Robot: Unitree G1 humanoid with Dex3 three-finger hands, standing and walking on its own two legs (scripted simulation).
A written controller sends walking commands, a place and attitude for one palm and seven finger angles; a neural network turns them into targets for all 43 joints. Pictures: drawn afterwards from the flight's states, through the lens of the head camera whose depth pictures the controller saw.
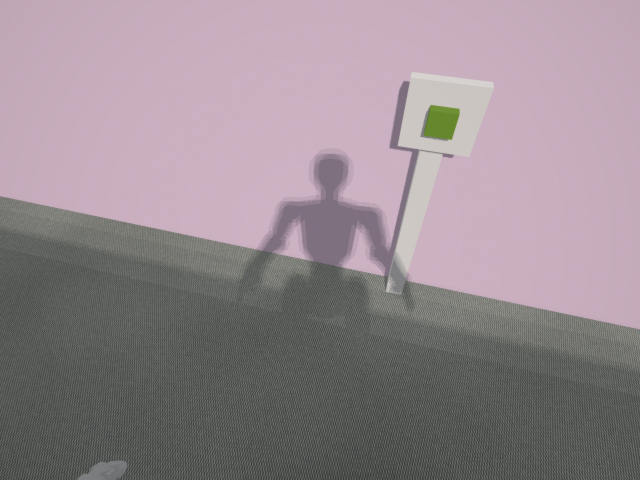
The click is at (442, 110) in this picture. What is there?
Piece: button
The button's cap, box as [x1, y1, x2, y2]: [424, 105, 459, 139]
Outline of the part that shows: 430,105 424,135 451,139 459,114 459,109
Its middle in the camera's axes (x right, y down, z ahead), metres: +0.28 -0.27 +0.91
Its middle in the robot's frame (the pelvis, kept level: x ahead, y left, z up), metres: +0.88 -0.23 +0.00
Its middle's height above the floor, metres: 0.77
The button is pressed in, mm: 0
